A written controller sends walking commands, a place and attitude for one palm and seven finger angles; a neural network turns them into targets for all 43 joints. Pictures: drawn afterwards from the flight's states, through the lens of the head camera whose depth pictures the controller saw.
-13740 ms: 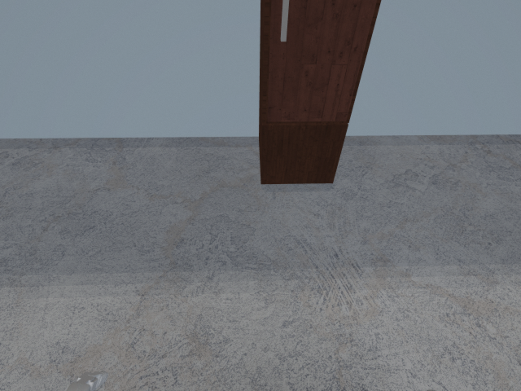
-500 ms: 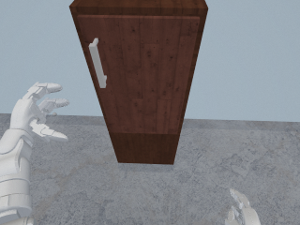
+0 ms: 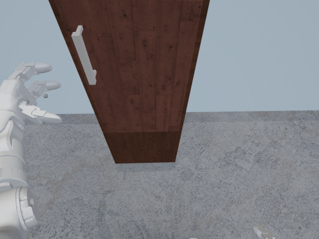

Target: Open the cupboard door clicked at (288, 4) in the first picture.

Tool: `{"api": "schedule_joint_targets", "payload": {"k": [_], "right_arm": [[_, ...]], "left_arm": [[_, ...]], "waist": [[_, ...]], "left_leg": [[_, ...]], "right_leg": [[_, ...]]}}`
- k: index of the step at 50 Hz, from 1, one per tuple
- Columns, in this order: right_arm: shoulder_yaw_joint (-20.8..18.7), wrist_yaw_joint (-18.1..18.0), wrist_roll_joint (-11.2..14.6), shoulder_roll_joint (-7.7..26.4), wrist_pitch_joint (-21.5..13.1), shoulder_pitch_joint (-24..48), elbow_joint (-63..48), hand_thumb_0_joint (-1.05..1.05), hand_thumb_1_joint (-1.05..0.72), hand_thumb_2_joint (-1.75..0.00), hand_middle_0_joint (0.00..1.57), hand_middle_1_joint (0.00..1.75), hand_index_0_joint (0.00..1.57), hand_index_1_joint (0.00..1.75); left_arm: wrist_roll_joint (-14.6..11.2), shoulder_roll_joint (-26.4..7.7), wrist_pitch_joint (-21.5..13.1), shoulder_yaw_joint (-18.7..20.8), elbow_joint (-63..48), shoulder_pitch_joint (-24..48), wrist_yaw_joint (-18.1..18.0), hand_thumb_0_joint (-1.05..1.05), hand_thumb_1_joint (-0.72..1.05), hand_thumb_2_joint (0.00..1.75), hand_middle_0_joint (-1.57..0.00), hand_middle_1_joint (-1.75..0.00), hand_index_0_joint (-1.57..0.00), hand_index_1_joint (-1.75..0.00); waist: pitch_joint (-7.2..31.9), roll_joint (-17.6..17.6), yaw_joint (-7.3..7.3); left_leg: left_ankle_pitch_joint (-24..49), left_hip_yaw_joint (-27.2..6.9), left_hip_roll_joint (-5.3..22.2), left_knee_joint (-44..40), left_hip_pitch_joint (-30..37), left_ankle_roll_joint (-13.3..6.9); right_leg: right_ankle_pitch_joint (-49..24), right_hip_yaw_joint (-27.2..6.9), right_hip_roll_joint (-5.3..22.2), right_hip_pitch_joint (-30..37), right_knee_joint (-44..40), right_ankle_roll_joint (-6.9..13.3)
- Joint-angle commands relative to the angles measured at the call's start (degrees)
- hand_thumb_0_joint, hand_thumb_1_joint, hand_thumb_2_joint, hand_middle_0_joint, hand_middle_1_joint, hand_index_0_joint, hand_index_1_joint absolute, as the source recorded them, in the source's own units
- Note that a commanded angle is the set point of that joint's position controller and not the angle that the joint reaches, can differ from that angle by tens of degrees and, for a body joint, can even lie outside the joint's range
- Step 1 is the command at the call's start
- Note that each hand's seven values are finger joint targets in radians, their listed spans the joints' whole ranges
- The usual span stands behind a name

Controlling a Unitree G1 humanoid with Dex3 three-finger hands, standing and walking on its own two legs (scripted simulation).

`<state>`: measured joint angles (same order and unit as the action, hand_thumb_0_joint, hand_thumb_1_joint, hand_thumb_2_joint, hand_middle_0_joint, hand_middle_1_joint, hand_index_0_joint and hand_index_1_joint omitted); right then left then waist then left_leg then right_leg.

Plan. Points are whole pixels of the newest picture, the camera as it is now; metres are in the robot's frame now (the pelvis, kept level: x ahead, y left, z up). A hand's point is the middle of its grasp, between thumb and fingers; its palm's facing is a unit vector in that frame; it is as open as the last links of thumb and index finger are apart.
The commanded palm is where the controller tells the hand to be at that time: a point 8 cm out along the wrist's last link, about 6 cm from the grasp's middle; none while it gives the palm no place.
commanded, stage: move the hooked fingers beside the handle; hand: left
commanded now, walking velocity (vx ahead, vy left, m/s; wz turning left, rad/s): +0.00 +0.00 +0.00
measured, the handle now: (86, 57) +0.57 +0.22 +0.12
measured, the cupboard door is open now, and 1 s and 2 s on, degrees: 0 0 0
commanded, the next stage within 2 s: slide the fingers in behind the handle in 1.60 s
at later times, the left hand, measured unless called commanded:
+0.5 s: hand (52, 78) +0.48 +0.29 +0.12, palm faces +0.02 -1.00 +0.00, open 14.0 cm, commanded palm +0.46 +0.34 +0.12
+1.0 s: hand (53, 67) +0.52 +0.30 +0.13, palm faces +0.05 -1.00 -0.01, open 14.0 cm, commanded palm +0.49 +0.34 +0.12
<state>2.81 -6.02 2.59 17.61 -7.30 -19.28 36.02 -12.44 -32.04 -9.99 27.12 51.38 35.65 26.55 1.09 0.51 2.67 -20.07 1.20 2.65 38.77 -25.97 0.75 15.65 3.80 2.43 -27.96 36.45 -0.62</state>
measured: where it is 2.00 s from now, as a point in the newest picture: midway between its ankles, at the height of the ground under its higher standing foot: outside the picture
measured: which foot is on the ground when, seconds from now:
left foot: down 0.00-1.00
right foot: down 0.00-1.00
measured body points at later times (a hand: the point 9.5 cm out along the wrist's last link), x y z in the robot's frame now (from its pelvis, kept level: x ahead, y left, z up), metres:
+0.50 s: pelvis +0.01 +0.01 -0.01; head +0.10 +0.03 +0.43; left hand +0.47 +0.34 +0.13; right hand +0.03 -0.27 -0.11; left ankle -0.01 +0.13 -0.72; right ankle +0.02 -0.13 -0.72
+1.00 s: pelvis +0.01 +0.01 -0.01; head +0.13 +0.03 +0.42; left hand +0.51 +0.35 +0.13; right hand +0.00 -0.26 -0.11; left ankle -0.01 +0.13 -0.72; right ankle +0.02 -0.13 -0.72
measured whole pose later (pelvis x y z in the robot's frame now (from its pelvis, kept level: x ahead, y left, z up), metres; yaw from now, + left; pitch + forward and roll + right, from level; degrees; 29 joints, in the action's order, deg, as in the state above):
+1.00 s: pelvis +0.01 +0.01 -0.01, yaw -2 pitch +17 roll -2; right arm 3.2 -3.0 0.7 17.0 4.8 -25.0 33.4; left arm -4.9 -46.6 -13.4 33.1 71.5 54.5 28.1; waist 3.3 0.3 9.6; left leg -23.3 2.1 4.0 44.8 -38.9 -0.2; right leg 16.2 2.6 1.2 -40.0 38.9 -1.7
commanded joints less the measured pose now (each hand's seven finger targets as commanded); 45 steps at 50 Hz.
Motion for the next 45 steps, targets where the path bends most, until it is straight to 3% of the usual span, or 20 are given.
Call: {"api": "schedule_joint_targets", "payload": {"k": [1, 3, 4, 7, 10, 13, 17, 19, 22, 24, 27, 29, 31, 34, 36, 38, 39, 40, 42, 45], "right_arm": [[-3.5, -0.3, -0.3, 8.8, -1.6, -3.0, -5.6, 0.00, -0.90, -0.90, 0.20, 0.30, 0.20, 0.30], [-3.6, -0.2, -0.3, 9.2, -0.8, -3.7, -5.6, 0.00, -0.90, -0.90, 0.20, 0.30, 0.20, 0.30], [-3.6, 0.0, -0.3, 8.9, -0.6, -3.8, -5.8, 0.00, -0.90, -0.90, 0.20, 0.30, 0.20, 0.30], [-3.7, 0.2, -0.5, 9.3, 0.6, -5.0, -5.7, 0.00, -0.90, -0.90, 0.20, 0.30, 0.20, 0.30], [-3.7, 0.4, -0.6, 9.2, 1.5, -5.9, -5.9, 0.00, -0.90, -0.90, 0.20, 0.30, 0.20, 0.30], [-3.8, 0.3, -0.8, 9.3, 2.3, -6.8, -5.3, 0.00, -0.90, -0.90, 0.20, 0.30, 0.20, 0.30], [-4.0, 0.3, -0.9, 9.6, 3.4, -8.3, -4.5, 0.00, -0.90, -0.90, 0.20, 0.30, 0.20, 0.30], [-3.7, 0.3, -0.9, 10.0, 4.1, -8.9, -4.0, 0.00, -0.90, -0.90, 0.20, 0.30, 0.20, 0.30], [-3.8, 0.5, -1.1, 9.8, 4.9, -9.7, -4.0, 0.00, -0.90, -0.90, 0.20, 0.30, 0.20, 0.30], [-4.0, 0.9, -1.4, 9.8, 5.4, -10.7, -4.3, 0.00, -0.90, -0.90, 0.20, 0.30, 0.20, 0.30], [-3.9, 1.0, -1.5, 10.1, 6.4, -11.3, -4.0, 0.00, -0.90, -0.90, 0.20, 0.30, 0.20, 0.30], [-3.8, 1.0, -1.6, 10.1, 6.9, -11.7, -3.6, 0.00, -0.90, -0.90, 0.20, 0.30, 0.20, 0.30], [-3.9, 1.2, -1.7, 10.0, 7.2, -12.2, -3.6, 0.00, -0.90, -0.90, 0.20, 0.30, 0.20, 0.30], [-3.9, 1.5, -2.0, 10.1, 8.1, -13.2, -3.7, 0.00, -0.90, -0.90, 0.20, 0.30, 0.20, 0.30], [-4.0, 1.7, -2.0, 10.0, 8.5, -13.4, -3.7, 0.00, -0.90, -0.90, 0.20, 0.30, 0.20, 0.30], [-4.0, 1.7, -2.1, 10.4, 9.0, -13.9, -3.8, 0.00, -0.90, -0.90, 0.20, 0.30, 0.20, 0.30], [-3.8, 1.7, -2.0, 10.4, 9.3, -13.8, -3.8, 0.00, -0.90, -0.90, 0.20, 0.30, 0.20, 0.30], [-3.8, 1.7, -2.0, 10.4, 9.6, -14.2, -3.6, 0.00, -0.90, -0.90, 0.20, 0.30, 0.20, 0.30], [-3.6, 1.8, -1.9, 10.4, 10.0, -14.3, -4.2, 0.00, -0.90, -0.90, 0.20, 0.30, 0.20, 0.30], [-3.6, 2.1, -2.1, 10.4, 10.5, -14.5, -5.0, 0.00, -0.90, -0.90, 0.20, 0.30, 0.20, 0.30]], "left_arm": [[-0.6, -19.7, -4.3, 3.4, -7.4, 25.4, 0.2, 0.00, -0.50, 0.30, -0.30, -1.20, -0.30, -1.20], [-0.2, -21.9, -4.4, 4.7, -4.4, 26.2, 0.1, 0.00, -0.50, 0.30, -0.30, -1.20, -0.30, -1.20], [0.0, -21.4, -4.5, 4.0, -4.2, 27.2, 0.3, 0.00, -0.50, 0.30, -0.30, -1.20, -0.30, -1.20], [1.4, -25.1, -5.5, 5.8, -2.1, 29.5, 0.1, 0.00, -0.50, 0.30, -0.30, -1.20, -0.30, -1.20], [1.9, -25.6, -7.1, 5.5, -1.2, 31.3, 0.4, 0.00, -0.50, 0.30, -0.30, -1.20, -0.30, -1.20], [2.1, -24.9, -8.3, 3.8, -0.7, 36.2, 1.1, 0.00, -0.50, 0.30, -0.30, -1.20, -0.30, -1.20], [1.7, -25.1, -7.8, 4.2, 1.9, 35.8, 2.2, 0.00, -0.50, 0.30, -0.30, -1.20, -0.30, -1.20], [1.8, -27.0, -6.7, 4.9, 4.9, 37.0, 2.6, 0.00, -0.50, 0.30, -0.30, -1.20, -0.30, -1.20], [3.7, -26.5, -6.1, 2.8, 4.5, 39.7, 2.2, 0.00, -0.50, 0.30, -0.30, -1.20, -0.30, -1.20], [4.0, -27.7, -6.9, 4.0, 2.7, 39.9, 1.5, 0.00, -0.50, 0.30, -0.30, -1.20, -0.30, -1.20], [3.9, -30.0, -7.5, 6.0, 4.8, 41.3, 0.8, 0.00, -0.50, 0.30, -0.30, -1.20, -0.30, -1.20], [4.0, -30.0, -7.6, 5.3, 6.1, 44.1, 0.8, 0.00, -0.50, 0.30, -0.30, -1.20, -0.30, -1.20], [5.2, -29.1, -7.5, 3.8, 6.0, 44.2, 0.8, 0.00, -0.50, 0.30, -0.30, -1.20, -0.30, -1.20], [5.7, -30.5, -7.5, 4.9, 6.0, 43.5, 0.5, 0.00, -0.50, 0.30, -0.30, -1.20, -0.30, -1.20], [5.5, -29.1, -7.3, 4.0, 7.1, 44.2, 0.8, 0.00, -0.50, 0.30, -0.30, -1.20, -0.30, -1.20], [5.2, -30.9, -7.2, 5.7, 8.0, 44.0, 0.8, 0.00, -0.50, 0.30, -0.30, -1.20, -0.30, -1.20], [5.3, -31.7, -6.9, 5.7, 8.2, 45.4, 0.9, 0.00, -0.50, 0.30, -0.30, -1.20, -0.30, -1.20], [5.7, -32.2, -6.4, 5.9, 10.1, 45.2, 0.9, 0.00, -0.50, 0.30, -0.30, -1.20, -0.30, -1.20], [6.4, -33.0, -5.6, 5.9, 11.9, 43.1, 0.8, 0.00, -0.50, 0.30, -0.30, -1.20, -0.30, -1.20], [6.8, -34.6, -6.4, 7.0, 10.0, 41.6, 1.0, 0.00, -0.50, 0.30, -0.30, -1.20, -0.30, -1.20]], "waist": [[19.7, 3.5, 0.58], [19.5, 1.6, 0.45], [20.5, 3.0, 0.69], [21.3, 2.5, 0.96], [22.5, 4.2, 1.34], [22.8, 6.0, 2.97], [25.6, 5.9, 2.99], [24.0, 4.6, 3.59], [23.0, 7.9, 4.29], [26.3, 8.9, 3.81], [26.0, 6.2, 4.38], [25.3, 7.2, 5.28], [26.1, 10.5, 5.26], [28.6, 11.0, 5.01], [27.6, 9.5, 5.61], [27.6, 7.6, 5.61], [27.8, 9.6, 5.76], [26.6, 7.2, 6.24], [24.8, 6.6, 5.90], [27.6, 8.5, 4.93]], "left_leg": [[14.2, -1.1, -2.7, -4.2, 4.3, -1.7], [14.2, -1.1, -2.7, -3.9, 2.4, -1.8], [14.5, -0.8, -2.7, -3.6, 2.7, -1.9], [14.9, -0.7, -2.5, -2.9, 1.3, -2.0], [15.3, -0.7, -2.4, -2.2, 1.6, -2.0], [16.0, -1.1, -2.3, -1.5, 2.6, -2.0], [17.9, -1.4, -2.0, -1.0, 3.7, -1.8], [16.7, -1.4, -2.0, -0.7, 1.4, -2.0], [17.6, -2.0, -1.8, -0.9, 2.4, -1.8], [21.8, -2.1, -1.6, 0.0, 4.8, -1.5], [20.6, -2.4, -1.4, 0.3, 3.1, -1.6], [21.1, -2.6, -1.2, 0.4, 3.1, -1.5], [22.8, -2.9, -1.1, 0.7, 4.8, -1.2], [26.6, -3.0, -0.9, 1.5, 6.2, -1.0], [25.9, -3.1, -0.7, 1.6, 5.7, -1.1], [26.1, -3.2, -0.7, 1.9, 4.6, -1.4], [25.6, -2.8, -0.8, 1.9, 4.1, -1.3], [24.6, -2.7, -0.9, 2.0, 2.5, -1.7], [22.4, -2.4, -1.1, 1.7, 0.0, -1.9], [24.9, -2.0, -1.1, 2.3, 1.2, -1.7]], "right_leg": [[-14.5, -1.8, -2.8, 9.7, -1.9, 1.8], [-14.8, -1.9, -2.9, 10.2, -1.4, 1.7], [-15.5, -2.2, -2.7, 10.1, -1.3, 1.6], [-16.3, -2.4, -2.8, 9.9, -0.6, 1.4], [-16.3, -2.5, -3.1, 8.8, -0.1, 1.5], [-16.0, -2.2, -3.5, 6.5, 0.2, 1.6], [-16.9, -1.8, -3.5, 6.1, 0.5, 1.5], [-16.7, -2.0, -3.5, 5.4, 0.3, 1.3], [-15.4, -1.4, -3.4, 2.4, 0.4, 1.5], [-17.4, -1.3, -3.7, 2.7, 1.0, 1.5], [-16.9, -1.3, -3.9, 3.0, 1.1, 1.4], [-17.1, -1.2, -4.0, 2.0, 1.1, 1.4], [-16.7, -1.1, -4.0, 0.5, 1.3, 1.6], [-18.1, -0.9, -4.2, 0.3, 1.8, 1.5], [-17.8, -0.8, -4.3, -0.1, 1.4, 1.4], [-18.6, -0.8, -4.5, 0.8, 1.7, 1.6], [-19.2, -1.1, -4.3, 0.9, 1.7, 1.4], [-19.4, -1.1, -4.3, 1.1, 1.6, 1.3], [-19.2, -1.1, -4.2, 1.5, 1.6, 1.2], [-20.9, -1.3, -4.3, 2.6, 2.3, 1.3]]}}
